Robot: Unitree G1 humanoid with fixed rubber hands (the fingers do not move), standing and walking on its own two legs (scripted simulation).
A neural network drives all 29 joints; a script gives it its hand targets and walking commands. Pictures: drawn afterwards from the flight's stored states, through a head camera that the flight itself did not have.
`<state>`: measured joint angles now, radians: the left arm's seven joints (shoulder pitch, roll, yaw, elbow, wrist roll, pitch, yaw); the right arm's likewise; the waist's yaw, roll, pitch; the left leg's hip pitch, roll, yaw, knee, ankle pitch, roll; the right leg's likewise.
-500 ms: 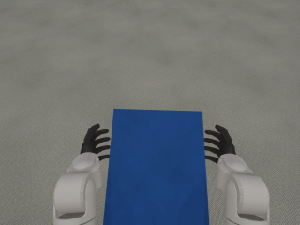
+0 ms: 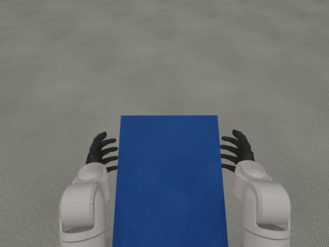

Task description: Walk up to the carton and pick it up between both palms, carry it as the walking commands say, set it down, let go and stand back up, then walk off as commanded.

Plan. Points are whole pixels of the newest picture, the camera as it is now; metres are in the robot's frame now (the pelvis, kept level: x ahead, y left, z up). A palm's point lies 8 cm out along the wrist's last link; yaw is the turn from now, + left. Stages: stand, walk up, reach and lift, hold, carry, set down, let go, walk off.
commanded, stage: carry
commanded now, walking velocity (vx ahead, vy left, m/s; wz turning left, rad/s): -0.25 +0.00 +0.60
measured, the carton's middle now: (169, 176) +0.30 -0.01 +0.00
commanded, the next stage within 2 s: none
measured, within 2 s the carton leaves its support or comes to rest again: neither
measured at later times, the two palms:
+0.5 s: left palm out of the picture +0.00 +0.20 +0.12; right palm out of the picture +0.08 -0.10 +0.11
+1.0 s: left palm out of the picture -0.29 +0.28 +0.11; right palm out of the picture -0.11 +0.03 +0.12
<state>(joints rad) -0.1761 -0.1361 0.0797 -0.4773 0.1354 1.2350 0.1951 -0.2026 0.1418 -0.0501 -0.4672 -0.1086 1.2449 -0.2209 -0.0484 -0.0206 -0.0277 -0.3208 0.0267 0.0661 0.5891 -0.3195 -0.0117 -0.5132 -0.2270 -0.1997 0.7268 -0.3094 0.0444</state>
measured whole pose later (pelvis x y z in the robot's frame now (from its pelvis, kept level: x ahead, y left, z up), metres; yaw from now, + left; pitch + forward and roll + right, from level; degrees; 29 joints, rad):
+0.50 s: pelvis -0.20 -0.01 +0.02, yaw +15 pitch +2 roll +2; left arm -0.07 -0.13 0.05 -0.50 0.10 1.22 0.18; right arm -0.07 0.13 -0.02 -0.51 -0.10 1.24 -0.21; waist -0.02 0.01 -0.02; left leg -0.70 -0.07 -0.01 1.14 -0.33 -0.03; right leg -0.28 -0.07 -0.10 0.52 -0.26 -0.03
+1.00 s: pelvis -0.41 +0.00 +0.02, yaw +34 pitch +4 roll -2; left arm -0.10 -0.13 0.01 -0.55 0.09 1.22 0.22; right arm -0.08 0.13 -0.05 -0.51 -0.11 1.19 -0.18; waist 0.04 -0.01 -0.03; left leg -0.45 -0.05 -0.05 0.45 -0.07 0.05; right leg -0.56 -0.05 -0.03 1.12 -0.47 0.07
